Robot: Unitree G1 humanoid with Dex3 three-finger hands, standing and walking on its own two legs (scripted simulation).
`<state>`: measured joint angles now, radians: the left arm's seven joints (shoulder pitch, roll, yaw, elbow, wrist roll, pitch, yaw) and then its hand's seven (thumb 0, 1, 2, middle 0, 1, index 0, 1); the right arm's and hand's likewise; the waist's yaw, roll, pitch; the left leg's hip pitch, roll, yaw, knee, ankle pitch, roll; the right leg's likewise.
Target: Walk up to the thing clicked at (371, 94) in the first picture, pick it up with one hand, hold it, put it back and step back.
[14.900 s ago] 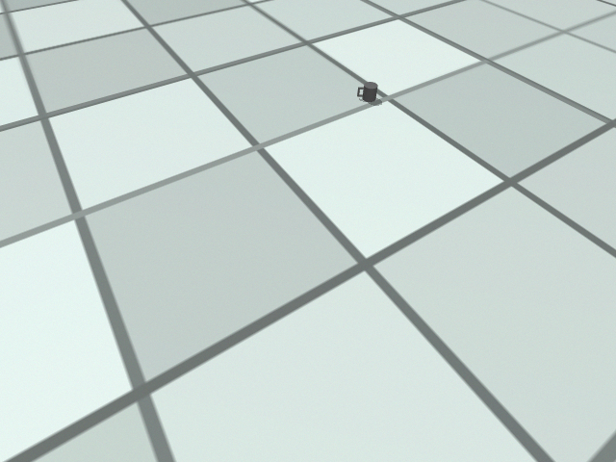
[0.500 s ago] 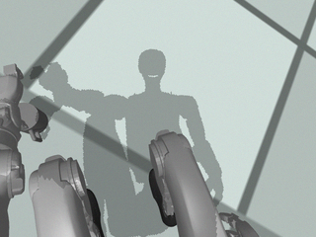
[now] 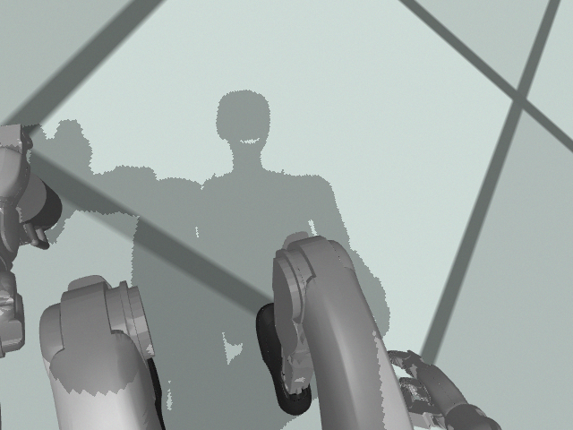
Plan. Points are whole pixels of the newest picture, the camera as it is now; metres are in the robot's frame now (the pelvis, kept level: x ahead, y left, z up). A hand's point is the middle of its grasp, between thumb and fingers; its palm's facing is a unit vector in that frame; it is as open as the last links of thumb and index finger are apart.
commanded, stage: rest palm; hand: left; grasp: from above
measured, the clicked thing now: (27, 212) +0.44 +0.28 -0.27
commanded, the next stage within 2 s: close in 0.88 s
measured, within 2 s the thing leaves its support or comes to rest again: neither
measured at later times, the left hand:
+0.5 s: hand (12, 200) +0.45 +0.28 -0.22, palm faces -0.45 -0.12 -0.88, open 14.3 cm
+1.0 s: hand (8, 205) +0.45 +0.29 -0.23, palm faces -0.45 -0.10 -0.89, open 14.4 cm
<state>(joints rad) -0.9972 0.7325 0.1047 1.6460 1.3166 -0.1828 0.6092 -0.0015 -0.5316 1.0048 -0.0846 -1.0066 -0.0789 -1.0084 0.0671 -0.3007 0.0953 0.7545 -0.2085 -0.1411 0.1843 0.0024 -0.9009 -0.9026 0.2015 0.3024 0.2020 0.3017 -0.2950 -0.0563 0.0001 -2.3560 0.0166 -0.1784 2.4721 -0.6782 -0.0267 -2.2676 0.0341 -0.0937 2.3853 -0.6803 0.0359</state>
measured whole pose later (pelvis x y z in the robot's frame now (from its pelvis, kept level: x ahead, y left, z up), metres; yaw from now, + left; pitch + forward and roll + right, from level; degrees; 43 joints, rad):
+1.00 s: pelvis +0.00 +0.00 -0.01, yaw -4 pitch +28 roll -12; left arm -1.03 0.90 0.09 1.80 1.27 -0.22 0.65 -0.02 -0.59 0.99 -0.09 -1.02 -0.09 -1.02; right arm 0.11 -0.33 0.23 0.74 -0.27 -0.26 0.28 0.00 -0.90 -0.90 0.20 0.30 0.20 0.30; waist -0.35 -0.09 0.11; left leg -2.35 0.03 -0.24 2.54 -0.70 -0.02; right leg -2.25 0.06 -0.14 2.40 -0.66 0.05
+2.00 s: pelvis -0.01 +0.01 -0.01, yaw -5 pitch +26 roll -13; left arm -1.02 0.92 0.11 1.79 1.28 -0.23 0.68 0.00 -0.22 0.83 -0.39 -0.98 -0.36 -0.94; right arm 0.10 -0.35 0.25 0.72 -0.27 -0.29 0.29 0.00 -0.90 -0.90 0.20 0.30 0.20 0.30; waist -0.36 -0.11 0.14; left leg -2.33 0.03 -0.26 2.54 -0.70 -0.02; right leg -2.22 0.07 -0.16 2.38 -0.65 0.06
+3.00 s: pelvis +0.00 +0.00 +0.00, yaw -4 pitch +30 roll -12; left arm -0.87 0.80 0.14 1.46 1.23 -0.16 0.59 0.02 -0.15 0.73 -0.59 -0.90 -0.48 -0.86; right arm 0.16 -0.32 0.16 0.74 -0.22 -0.25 0.30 0.00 -0.92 -0.91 0.20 0.30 0.20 0.30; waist -0.31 -0.07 0.05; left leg -2.35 0.03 -0.24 2.51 -0.71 -0.03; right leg -2.25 0.06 -0.14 2.37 -0.68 0.04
